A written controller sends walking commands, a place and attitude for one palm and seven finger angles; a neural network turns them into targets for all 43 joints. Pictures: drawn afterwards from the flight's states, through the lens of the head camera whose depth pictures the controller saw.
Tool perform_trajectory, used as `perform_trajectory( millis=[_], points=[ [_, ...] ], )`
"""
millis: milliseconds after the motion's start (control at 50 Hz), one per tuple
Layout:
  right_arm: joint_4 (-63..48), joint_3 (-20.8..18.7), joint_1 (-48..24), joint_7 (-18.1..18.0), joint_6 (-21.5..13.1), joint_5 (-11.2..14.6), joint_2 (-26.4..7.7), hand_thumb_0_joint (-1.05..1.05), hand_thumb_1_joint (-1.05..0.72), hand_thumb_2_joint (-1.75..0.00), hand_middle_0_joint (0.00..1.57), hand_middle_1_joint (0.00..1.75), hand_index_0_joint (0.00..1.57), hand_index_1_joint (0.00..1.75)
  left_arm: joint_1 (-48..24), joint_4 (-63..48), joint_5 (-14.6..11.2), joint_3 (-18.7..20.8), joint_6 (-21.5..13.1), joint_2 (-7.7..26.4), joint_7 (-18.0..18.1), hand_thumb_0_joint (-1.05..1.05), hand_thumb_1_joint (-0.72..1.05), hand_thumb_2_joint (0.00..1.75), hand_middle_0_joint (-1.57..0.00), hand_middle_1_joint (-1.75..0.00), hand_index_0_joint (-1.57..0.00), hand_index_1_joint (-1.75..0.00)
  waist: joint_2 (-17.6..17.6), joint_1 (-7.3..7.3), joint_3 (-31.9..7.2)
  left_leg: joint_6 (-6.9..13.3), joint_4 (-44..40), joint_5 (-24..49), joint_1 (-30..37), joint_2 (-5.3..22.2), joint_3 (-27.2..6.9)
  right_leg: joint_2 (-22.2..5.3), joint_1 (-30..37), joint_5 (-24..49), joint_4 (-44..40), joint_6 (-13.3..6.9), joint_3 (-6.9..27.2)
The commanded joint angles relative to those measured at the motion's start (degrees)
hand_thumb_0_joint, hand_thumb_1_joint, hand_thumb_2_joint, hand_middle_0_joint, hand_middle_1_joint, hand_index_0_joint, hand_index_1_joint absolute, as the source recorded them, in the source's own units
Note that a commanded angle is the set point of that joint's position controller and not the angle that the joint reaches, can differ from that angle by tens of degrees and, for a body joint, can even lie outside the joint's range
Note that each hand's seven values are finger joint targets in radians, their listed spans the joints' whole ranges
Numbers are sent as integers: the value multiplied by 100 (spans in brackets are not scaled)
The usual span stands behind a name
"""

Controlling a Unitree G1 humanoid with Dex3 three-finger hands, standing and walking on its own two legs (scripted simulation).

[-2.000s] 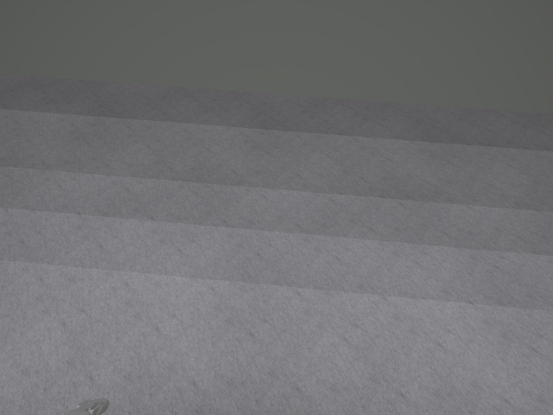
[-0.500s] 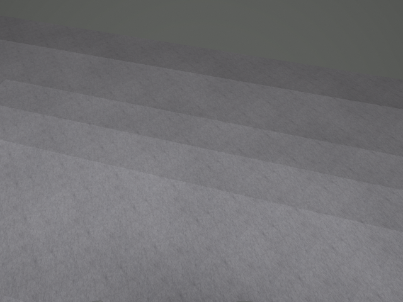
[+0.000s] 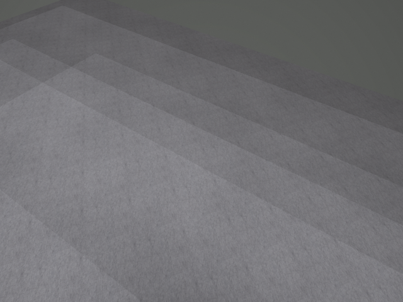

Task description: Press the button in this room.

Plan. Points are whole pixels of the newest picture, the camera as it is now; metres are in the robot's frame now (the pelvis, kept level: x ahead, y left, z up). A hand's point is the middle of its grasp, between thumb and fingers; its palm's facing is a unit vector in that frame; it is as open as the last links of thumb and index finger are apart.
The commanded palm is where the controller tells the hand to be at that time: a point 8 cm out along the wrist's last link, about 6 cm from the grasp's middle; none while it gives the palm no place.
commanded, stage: turn or walk to find it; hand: left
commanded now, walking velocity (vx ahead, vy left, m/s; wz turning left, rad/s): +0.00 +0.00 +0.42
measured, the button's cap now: out of the picture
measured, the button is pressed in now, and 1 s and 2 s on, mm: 0 0 0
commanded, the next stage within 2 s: none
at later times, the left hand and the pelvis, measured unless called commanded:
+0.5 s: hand out of the picture +0.02 +0.19 -0.14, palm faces +0.22 -0.94 -0.28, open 7.4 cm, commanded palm none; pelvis -0.03 -0.02 +0.00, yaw +12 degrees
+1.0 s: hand out of the picture -0.13 +0.22 -0.17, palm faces +0.44 -0.87 -0.23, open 7.4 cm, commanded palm none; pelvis -0.08 +0.01 +0.01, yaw +23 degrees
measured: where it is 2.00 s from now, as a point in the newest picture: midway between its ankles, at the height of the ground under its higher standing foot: outside the picture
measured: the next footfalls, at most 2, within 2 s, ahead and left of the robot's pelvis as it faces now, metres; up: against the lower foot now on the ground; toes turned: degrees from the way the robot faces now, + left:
right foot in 0.42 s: +0.04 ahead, -0.11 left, +0.00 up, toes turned +6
left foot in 0.84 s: -0.07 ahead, +0.12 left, +0.00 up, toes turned +26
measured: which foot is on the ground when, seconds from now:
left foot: down 0.00-0.44, up 0.46-0.82, down 0.84-1.00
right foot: down 0.00-0.02, up 0.04-0.40, down 0.42-0.84, up 0.86-1.00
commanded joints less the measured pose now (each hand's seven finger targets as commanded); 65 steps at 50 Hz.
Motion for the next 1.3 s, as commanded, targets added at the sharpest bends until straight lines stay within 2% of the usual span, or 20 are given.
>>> perform_trajectory(
  millis=[0,120,260,360,380,420,440,480,520,700,780,800,820,840,880,980,1080,1200,1240,1280],
  points=[
    [-293,-302,768,-67,-184,-47,-1419,0,-90,-90,20,30,20,30,-64,-629,-33,155,5,550,58,0,90,90,-20,-30,-20,-30,1777,-345,-819,1251,-1473,3958,1489,2208,-2178,106,-1748,-1725,2196,222,353],
    [-395,-144,137,-205,-269,-55,-849,0,-90,-90,20,30,20,30,-178,-271,-60,225,88,587,-18,0,90,90,-20,-30,-20,-30,1090,-92,-511,1065,-1576,2908,703,1171,-1334,102,-1616,-345,2821,314,863],
    [-414,-229,358,-184,-204,-104,-904,0,-90,-90,20,30,20,30,-470,-496,-98,193,74,398,17,0,90,90,-20,-30,-20,-30,1023,-223,-436,1234,-1557,2418,518,1193,-1938,329,-1110,-566,1379,313,827],
    [-509,-268,124,-135,-140,-89,-872,0,-90,-90,20,30,20,30,144,-420,-117,208,-29,409,58,0,90,90,-20,-30,-20,-30,945,77,-566,945,-1080,1884,-267,868,-2026,531,299,358,-503,216,715],
    [-530,-262,146,-107,-146,-50,-722,0,-90,-90,20,30,20,30,255,-410,-92,242,-84,590,79,0,90,90,-20,-30,-20,-30,581,140,-596,698,-709,1455,-711,597,-1863,322,897,804,-1225,171,901],
    [-743,-225,204,-80,-136,-56,-287,0,-90,-90,20,30,20,30,282,-539,0,366,-140,1368,115,0,90,90,-20,-30,-20,-30,-1472,218,-470,78,1732,-1359,-1905,-490,-594,-2006,887,1177,-2047,-843,3060],
    [-639,-285,184,-81,-45,-119,-530,0,-90,-90,20,30,20,30,118,-586,-49,373,-165,1174,131,0,90,90,-20,-30,-20,-30,-1527,192,-456,119,2505,-1259,-1698,-228,-934,-1858,236,678,-2210,-981,3003],
    [-405,-309,353,-7,26,-97,-460,0,-90,-90,20,30,20,30,-523,-720,-47,286,-131,882,133,0,90,90,-20,-30,-20,-30,-590,-155,-28,69,3332,-567,-1631,-61,-796,-1349,-288,210,-2187,-855,2208],
    [-239,-268,573,32,50,-116,-341,0,-90,-90,20,30,20,30,-658,-741,-39,218,-170,721,121,0,90,90,-20,-30,-20,-30,-562,-242,-34,-51,3456,-148,-1552,1,-550,-1008,-236,586,-2027,-750,1467],
    [-312,-114,30,8,-40,-33,-136,0,-90,-90,20,30,20,30,59,-340,33,344,-116,1070,110,0,90,90,-20,-30,-20,-30,-807,236,-383,-110,1111,-867,-945,67,58,-1320,677,2040,-1462,-1000,1063],
    [-197,-97,539,-42,-121,-21,-206,0,-90,-90,20,30,20,30,-117,-250,-22,366,-60,1043,92,0,90,90,-20,-30,-20,-30,-652,-77,-613,-4,-534,89,160,49,205,-1234,277,2209,-709,-591,628],
    [-138,-136,778,-38,-182,-34,-418,0,-90,-90,20,30,20,30,-105,-289,-69,340,-18,890,78,0,90,90,-20,-30,-20,-30,-38,-212,-788,95,-1242,715,860,297,-115,-993,-256,1645,-44,-284,346],
    [-194,-252,851,-60,-228,-91,-982,0,-90,-90,20,30,20,30,-48,-475,-109,285,29,530,38,0,90,90,-20,-30,-20,-30,1706,-234,-696,646,-1696,1856,1305,1661,-1954,-220,-1593,-328,1111,172,-29],
    [-187,-322,1008,-86,-179,-95,-1291,0,-90,-90,20,30,20,30,-434,-652,-50,203,63,441,25,0,90,90,-20,-30,-20,-30,1837,-409,-524,1217,-1881,2400,837,2292,-2427,50,-1826,-1583,2082,228,276],
    [-158,-242,728,-190,-213,-96,-959,0,-90,-90,20,30,20,30,-731,-536,-30,260,134,534,32,0,90,90,-20,-30,-20,-30,1678,-312,-316,1080,-1907,1700,324,1755,-2058,7,-1904,-944,2846,182,891],
    [-310,-157,364,-226,-285,-62,-751,0,-90,-90,20,30,20,30,-333,-234,-56,262,92,500,-37,0,90,90,-20,-30,-20,-30,967,-118,-480,1054,-1754,2360,695,1201,-1425,109,-1667,-267,2586,317,844],
    [-276,-220,576,-202,-223,-97,-817,0,-90,-90,20,30,20,30,-619,-404,-83,222,91,403,-2,0,90,90,-20,-30,-20,-30,897,-296,-426,1214,-1717,2140,747,1281,-1873,257,-1420,-583,1718,324,838],
    [-423,-280,312,-145,-153,-116,-851,0,-90,-90,20,30,20,30,-201,-423,-122,196,14,355,43,0,90,90,-20,-30,-20,-30,1047,-96,-587,1074,-1391,2134,159,1015,-2140,539,-230,-153,34,204,745],
    [-494,-270,193,-108,-148,-55,-683,0,-90,-90,20,30,20,30,180,-350,-93,242,-65,524,82,0,90,90,-20,-30,-20,-30,550,117,-675,681,-838,1348,-610,615,-1850,274,864,716,-1354,135,907],
    [-742,-221,165,-57,-116,-47,-267,0,-90,-90,20,30,20,30,106,-512,10,377,-106,1336,124,0,90,90,-20,-30,-20,-30,-1336,183,-395,51,1474,-1206,-1891,-490,-553,-2024,824,769,-2208,-879,3018]
  ],
)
